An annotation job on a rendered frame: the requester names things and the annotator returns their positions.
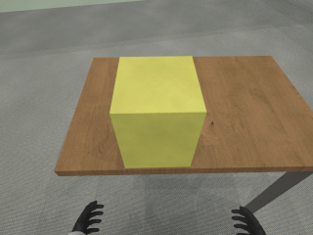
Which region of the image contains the table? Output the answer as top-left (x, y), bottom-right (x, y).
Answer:
top-left (54, 56), bottom-right (313, 213)

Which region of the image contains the carton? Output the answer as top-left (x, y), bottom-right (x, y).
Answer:
top-left (110, 56), bottom-right (207, 168)

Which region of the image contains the left robot hand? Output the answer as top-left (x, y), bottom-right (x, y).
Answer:
top-left (71, 200), bottom-right (104, 235)

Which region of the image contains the right robot hand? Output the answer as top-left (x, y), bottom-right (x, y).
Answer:
top-left (231, 206), bottom-right (266, 235)

